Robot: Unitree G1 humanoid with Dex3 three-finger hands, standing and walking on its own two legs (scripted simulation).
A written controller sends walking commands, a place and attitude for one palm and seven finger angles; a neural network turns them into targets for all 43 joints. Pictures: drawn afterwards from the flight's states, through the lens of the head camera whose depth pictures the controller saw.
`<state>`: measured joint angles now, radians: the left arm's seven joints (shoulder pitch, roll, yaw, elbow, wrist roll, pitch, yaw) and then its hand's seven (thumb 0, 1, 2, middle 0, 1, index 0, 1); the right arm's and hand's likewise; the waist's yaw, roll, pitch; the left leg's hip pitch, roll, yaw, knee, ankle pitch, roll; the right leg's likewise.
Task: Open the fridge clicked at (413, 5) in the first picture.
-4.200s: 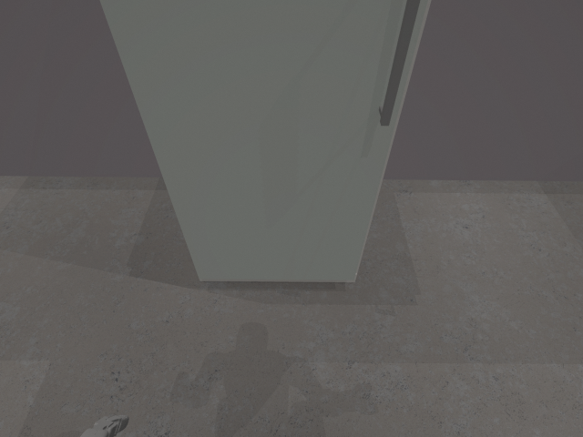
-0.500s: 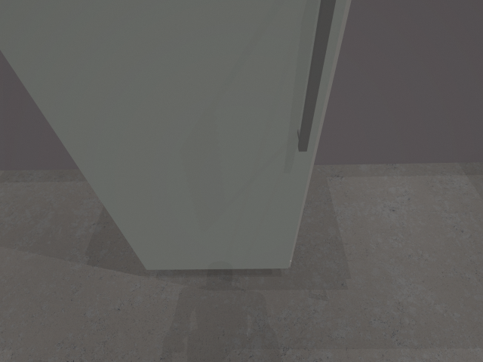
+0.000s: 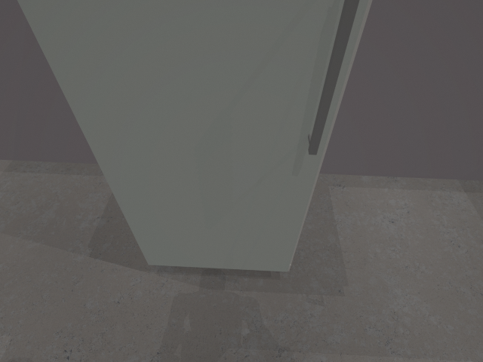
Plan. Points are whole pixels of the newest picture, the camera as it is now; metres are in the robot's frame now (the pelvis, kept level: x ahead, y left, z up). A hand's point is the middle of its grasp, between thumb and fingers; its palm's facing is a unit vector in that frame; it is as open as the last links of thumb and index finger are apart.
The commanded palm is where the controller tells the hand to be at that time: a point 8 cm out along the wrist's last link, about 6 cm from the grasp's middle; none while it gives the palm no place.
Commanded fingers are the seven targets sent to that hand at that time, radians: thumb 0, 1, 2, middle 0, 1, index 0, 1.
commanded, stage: come to a stop and stand still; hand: right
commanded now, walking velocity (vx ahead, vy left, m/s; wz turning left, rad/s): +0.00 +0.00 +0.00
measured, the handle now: (330, 69) +0.56 -0.12 +0.22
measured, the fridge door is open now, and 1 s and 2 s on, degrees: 0 0 0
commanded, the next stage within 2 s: look again from close up in 0.58 s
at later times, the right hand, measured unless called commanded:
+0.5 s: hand out of the picture -0.07 -0.12 -0.18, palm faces +0.06 +0.99 -0.15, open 7.4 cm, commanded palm none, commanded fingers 0.00 -0.90 -0.90 0.20 0.30 0.20 0.30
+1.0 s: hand out of the picture -0.01 -0.17 -0.19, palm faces +0.04 +0.98 -0.20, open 7.4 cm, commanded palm none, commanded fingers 0.00 -0.90 -0.90 0.20 0.30 0.20 0.30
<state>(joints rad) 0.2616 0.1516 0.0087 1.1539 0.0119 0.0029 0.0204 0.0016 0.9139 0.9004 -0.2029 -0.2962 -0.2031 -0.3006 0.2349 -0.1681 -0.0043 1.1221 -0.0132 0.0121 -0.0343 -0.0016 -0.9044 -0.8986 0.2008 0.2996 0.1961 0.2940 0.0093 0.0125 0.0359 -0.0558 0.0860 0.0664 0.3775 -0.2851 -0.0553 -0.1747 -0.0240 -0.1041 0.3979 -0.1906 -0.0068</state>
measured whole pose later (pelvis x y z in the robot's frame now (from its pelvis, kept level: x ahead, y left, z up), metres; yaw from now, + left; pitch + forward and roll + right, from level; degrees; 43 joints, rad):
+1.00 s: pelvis -0.03 +0.01 -0.01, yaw -1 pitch -2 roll +1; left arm 0.28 0.16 0.02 1.02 0.02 0.00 0.02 0.01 0.93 0.90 -0.20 -0.30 -0.20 -0.30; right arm 0.29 -0.17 -0.01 1.02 -0.02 0.01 -0.04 0.00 -0.91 -0.90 0.20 0.30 0.20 0.29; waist 0.01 0.02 0.01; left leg -0.18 0.06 0.08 0.56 -0.34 -0.03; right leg -0.31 -0.06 -0.06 0.58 -0.23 0.00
